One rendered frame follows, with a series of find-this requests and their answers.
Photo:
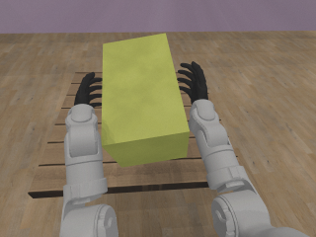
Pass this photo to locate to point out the right robot hand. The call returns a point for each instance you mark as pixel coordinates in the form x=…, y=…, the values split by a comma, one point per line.
x=197, y=84

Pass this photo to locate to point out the right robot upper arm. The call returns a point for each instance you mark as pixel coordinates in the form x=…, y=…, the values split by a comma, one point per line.
x=243, y=214

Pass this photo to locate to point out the robot left forearm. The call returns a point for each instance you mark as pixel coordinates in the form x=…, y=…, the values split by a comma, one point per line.
x=83, y=156

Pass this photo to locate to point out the left robot upper arm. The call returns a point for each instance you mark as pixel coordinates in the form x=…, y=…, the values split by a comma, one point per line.
x=97, y=220

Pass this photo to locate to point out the carton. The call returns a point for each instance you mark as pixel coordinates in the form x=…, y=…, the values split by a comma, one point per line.
x=143, y=115

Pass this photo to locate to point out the left robot hand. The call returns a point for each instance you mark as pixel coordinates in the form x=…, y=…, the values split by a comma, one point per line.
x=83, y=94

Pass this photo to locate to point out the table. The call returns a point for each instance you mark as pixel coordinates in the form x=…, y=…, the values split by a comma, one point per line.
x=175, y=174

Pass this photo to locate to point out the robot right forearm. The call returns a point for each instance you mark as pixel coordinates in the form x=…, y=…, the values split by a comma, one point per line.
x=224, y=173

